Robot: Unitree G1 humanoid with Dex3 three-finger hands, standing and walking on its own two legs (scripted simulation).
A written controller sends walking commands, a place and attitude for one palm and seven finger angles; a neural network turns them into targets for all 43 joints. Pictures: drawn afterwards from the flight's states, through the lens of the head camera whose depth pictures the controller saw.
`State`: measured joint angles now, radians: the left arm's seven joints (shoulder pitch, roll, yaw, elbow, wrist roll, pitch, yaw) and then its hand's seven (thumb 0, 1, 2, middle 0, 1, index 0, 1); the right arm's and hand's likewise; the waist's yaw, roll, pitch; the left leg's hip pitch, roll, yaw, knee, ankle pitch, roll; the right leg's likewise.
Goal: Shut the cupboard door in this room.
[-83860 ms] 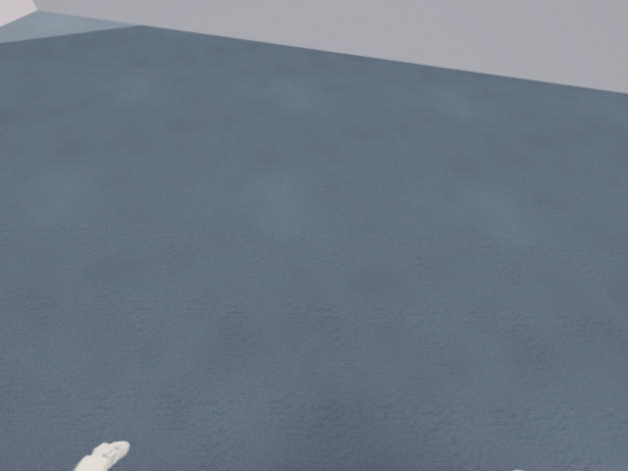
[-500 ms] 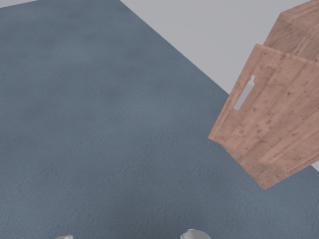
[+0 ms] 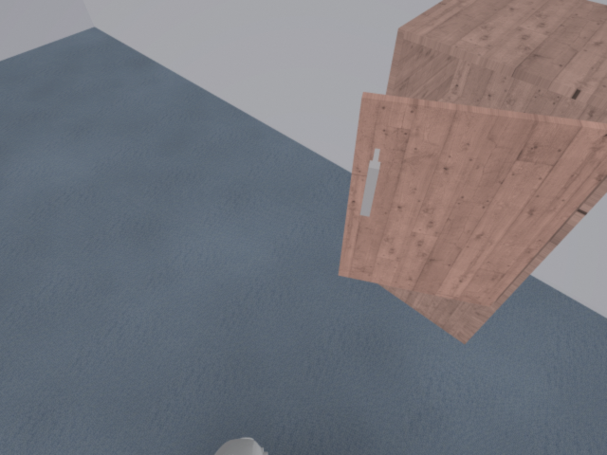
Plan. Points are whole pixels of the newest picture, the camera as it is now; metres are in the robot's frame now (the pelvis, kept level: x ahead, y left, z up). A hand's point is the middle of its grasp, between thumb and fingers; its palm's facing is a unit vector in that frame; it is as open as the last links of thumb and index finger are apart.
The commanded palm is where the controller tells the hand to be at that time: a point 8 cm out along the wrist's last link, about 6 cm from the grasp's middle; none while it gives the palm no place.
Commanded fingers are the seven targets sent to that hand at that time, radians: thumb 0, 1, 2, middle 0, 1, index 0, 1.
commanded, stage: turn to face it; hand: left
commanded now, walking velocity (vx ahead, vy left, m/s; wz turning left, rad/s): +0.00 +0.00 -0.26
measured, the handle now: (370, 183) +0.61 -0.10 -0.05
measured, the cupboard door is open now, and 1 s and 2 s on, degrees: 28 28 28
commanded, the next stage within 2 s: take the last steps up to it in 0.12 s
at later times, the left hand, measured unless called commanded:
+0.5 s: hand out of the picture +0.14 +0.19 -0.16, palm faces -0.20 -0.96 -0.20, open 7.4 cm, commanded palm none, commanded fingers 0.00 0.90 0.90 -0.20 -0.30 -0.20 -0.30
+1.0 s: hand (275, 448) +0.16 +0.06 -0.19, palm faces -0.17 -0.97 -0.17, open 7.3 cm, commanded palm none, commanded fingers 0.00 0.90 0.90 -0.20 -0.30 -0.20 -0.30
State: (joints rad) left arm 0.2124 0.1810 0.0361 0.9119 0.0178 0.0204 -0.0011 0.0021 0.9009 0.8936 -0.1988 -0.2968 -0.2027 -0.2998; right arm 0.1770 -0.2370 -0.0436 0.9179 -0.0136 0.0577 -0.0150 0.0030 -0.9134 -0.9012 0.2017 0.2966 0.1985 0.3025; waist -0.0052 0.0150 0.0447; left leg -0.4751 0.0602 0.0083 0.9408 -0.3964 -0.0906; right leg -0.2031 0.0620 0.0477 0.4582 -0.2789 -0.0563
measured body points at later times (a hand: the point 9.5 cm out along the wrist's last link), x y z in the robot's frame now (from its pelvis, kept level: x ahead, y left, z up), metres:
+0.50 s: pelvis +0.03 +0.01 +0.00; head +0.06 +0.01 +0.45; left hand +0.15 +0.24 -0.15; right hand -0.01 -0.24 -0.14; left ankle +0.03 +0.13 -0.74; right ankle -0.01 -0.13 -0.70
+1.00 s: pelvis +0.12 -0.11 -0.01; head +0.15 -0.10 +0.44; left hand +0.17 +0.11 -0.17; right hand +0.13 -0.35 -0.15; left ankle +0.19 -0.02 -0.73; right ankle +0.03 -0.14 -0.74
